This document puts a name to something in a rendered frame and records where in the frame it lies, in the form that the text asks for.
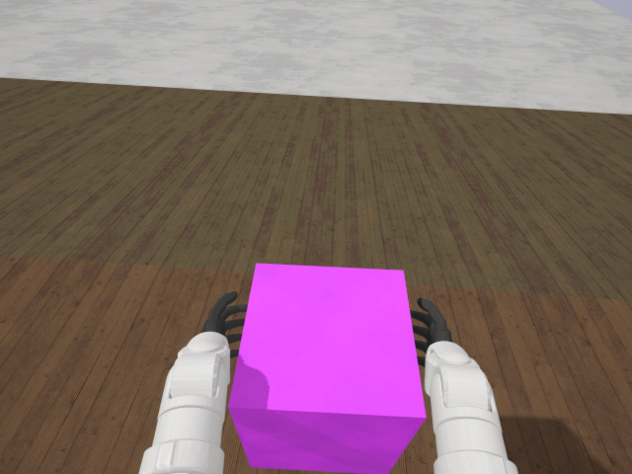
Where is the carton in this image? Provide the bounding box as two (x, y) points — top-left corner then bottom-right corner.
(228, 264), (427, 474)

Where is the robot right hand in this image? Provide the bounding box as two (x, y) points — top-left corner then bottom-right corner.
(410, 298), (453, 367)

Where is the robot left hand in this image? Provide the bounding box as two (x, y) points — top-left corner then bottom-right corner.
(201, 291), (248, 358)

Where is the robot left forearm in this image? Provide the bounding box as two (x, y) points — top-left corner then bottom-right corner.
(138, 332), (230, 474)

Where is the robot right forearm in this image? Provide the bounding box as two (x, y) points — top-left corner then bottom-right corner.
(424, 341), (518, 474)

